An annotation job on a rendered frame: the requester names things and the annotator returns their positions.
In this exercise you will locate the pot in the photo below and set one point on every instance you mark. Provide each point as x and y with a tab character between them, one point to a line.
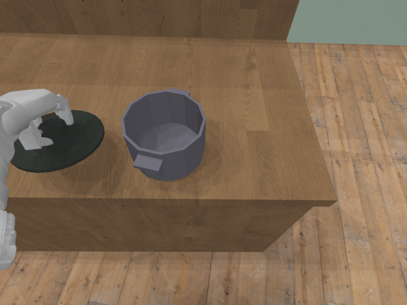
165	133

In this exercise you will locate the table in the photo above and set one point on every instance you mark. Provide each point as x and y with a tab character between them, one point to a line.
262	168

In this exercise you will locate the left robot hand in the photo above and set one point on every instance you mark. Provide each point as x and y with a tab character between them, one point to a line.
37	103

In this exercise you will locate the lid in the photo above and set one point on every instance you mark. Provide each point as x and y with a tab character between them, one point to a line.
84	136

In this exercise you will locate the knob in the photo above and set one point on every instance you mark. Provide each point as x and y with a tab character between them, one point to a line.
53	129

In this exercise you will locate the robot left forearm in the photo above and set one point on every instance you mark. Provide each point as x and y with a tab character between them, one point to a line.
13	119

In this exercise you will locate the left robot upper arm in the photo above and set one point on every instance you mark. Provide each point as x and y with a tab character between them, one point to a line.
7	239

